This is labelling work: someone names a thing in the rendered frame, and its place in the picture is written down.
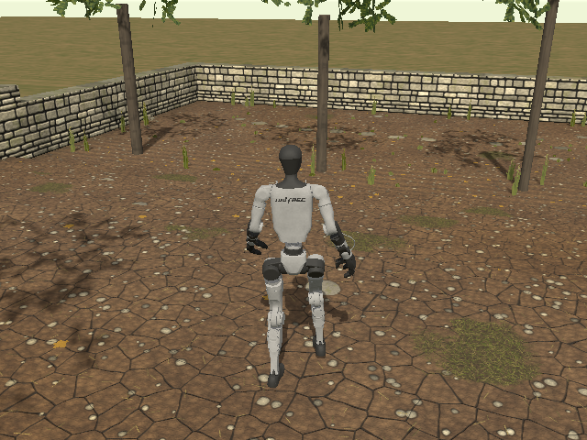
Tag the robot right hand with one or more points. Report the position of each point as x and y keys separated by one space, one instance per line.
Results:
x=350 y=263

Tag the left robot upper arm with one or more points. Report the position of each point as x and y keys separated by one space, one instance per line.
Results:
x=262 y=194

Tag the right robot upper arm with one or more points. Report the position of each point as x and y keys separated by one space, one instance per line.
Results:
x=326 y=210

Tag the right robot foot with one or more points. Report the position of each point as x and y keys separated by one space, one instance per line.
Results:
x=320 y=349

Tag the robot left hand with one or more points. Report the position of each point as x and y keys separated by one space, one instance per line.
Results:
x=259 y=243

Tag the right robot forearm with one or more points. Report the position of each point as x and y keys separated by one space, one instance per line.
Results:
x=340 y=243

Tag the left robot forearm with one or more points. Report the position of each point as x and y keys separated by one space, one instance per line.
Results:
x=251 y=237

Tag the robot torso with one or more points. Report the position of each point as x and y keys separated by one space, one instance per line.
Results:
x=292 y=221

